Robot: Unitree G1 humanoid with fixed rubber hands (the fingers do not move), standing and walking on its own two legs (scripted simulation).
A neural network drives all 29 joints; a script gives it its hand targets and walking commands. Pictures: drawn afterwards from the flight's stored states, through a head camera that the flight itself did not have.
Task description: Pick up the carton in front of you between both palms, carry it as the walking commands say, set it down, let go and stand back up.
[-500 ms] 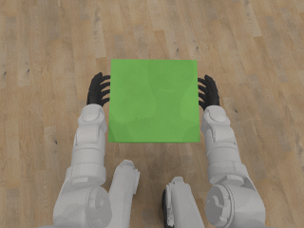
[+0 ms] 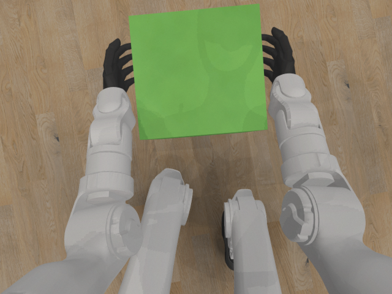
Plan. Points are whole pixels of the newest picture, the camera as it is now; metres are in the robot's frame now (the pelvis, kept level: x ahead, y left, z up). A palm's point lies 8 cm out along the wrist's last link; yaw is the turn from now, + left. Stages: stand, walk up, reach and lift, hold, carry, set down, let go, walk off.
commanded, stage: set down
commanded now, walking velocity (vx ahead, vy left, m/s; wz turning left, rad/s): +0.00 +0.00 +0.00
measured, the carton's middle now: (199, 88) +0.49 +0.09 -0.19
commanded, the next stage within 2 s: none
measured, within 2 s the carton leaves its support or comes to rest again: rests again in 1.30 s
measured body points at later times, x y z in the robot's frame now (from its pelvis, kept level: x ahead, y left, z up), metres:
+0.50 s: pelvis -0.01 -0.01 -0.08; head +0.35 +0.01 +0.18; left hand +0.47 +0.26 -0.24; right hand +0.56 -0.03 -0.26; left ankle +0.14 +0.14 -0.45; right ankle +0.06 -0.12 -0.45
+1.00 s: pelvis -0.01 -0.01 -0.09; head +0.36 +0.00 +0.17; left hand +0.46 +0.26 -0.26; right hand +0.55 -0.04 -0.28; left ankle +0.13 +0.13 -0.45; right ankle +0.06 -0.12 -0.45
